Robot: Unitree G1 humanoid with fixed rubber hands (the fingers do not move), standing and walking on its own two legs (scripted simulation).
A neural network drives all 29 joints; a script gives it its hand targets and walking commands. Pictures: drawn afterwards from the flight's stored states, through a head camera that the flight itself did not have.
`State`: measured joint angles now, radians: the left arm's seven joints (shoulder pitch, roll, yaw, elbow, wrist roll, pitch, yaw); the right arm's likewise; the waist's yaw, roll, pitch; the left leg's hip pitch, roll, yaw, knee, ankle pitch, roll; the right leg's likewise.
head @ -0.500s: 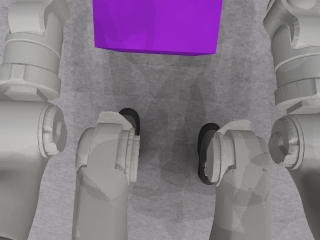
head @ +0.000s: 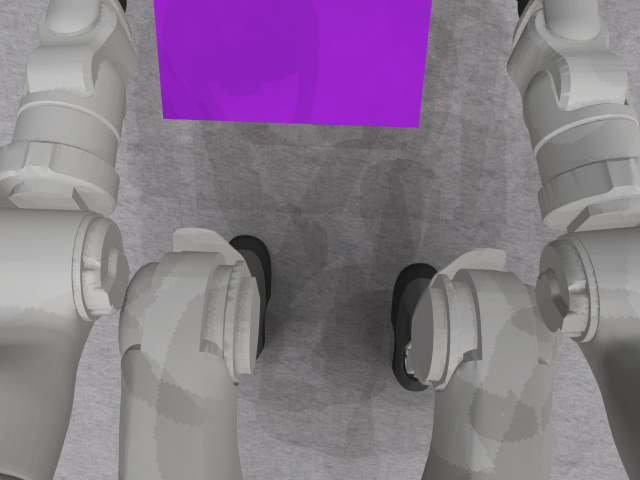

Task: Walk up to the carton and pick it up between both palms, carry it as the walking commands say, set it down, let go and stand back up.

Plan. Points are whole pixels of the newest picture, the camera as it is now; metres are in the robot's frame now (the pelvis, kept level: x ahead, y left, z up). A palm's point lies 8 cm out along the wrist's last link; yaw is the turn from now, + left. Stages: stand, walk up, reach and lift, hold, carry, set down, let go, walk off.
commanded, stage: reach and lift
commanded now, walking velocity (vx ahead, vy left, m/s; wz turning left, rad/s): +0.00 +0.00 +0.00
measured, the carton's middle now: out of the picture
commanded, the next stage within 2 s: none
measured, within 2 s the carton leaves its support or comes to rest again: leaves its support in 1.36 s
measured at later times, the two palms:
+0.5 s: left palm out of the picture +0.53 +0.22 -0.17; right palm out of the picture +0.55 -0.09 -0.18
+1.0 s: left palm out of the picture +0.53 +0.22 -0.17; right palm out of the picture +0.55 -0.08 -0.17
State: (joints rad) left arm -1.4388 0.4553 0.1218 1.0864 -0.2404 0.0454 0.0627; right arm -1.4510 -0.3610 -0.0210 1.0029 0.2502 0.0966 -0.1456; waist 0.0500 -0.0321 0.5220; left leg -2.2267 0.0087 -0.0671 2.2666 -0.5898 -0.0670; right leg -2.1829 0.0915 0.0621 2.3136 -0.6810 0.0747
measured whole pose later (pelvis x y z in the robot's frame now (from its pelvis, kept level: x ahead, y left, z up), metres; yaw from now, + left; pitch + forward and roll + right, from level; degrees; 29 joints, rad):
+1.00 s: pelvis -0.01 +0.00 +0.00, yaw +1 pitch +30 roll +1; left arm -1.57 0.40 0.03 1.22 -0.27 0.09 0.09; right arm -1.57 -0.25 -0.14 1.14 0.12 0.11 -0.14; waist 0.05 -0.03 0.52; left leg -2.24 0.02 -0.04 2.26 -0.54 -0.04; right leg -2.19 0.08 0.08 2.31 -0.65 0.09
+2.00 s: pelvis -0.03 +0.00 +0.04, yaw +1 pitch +30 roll -1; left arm -1.52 0.29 0.22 0.78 -0.04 0.40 0.14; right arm -1.47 -0.21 -0.29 0.72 0.05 0.36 -0.18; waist 0.07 -0.04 0.53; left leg -2.14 -0.05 -0.09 2.10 -0.48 -0.08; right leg -2.08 0.10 0.07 2.14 -0.58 0.10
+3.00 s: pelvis -0.06 +0.00 +0.13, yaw +1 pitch +24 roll -1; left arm -1.42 0.19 0.35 0.57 0.06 0.54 0.11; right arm -1.38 -0.15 -0.34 0.53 -0.02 0.50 -0.16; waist 0.05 -0.02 0.53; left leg -1.82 -0.08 -0.12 1.79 -0.40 -0.11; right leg -1.78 0.13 0.08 1.84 -0.49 0.09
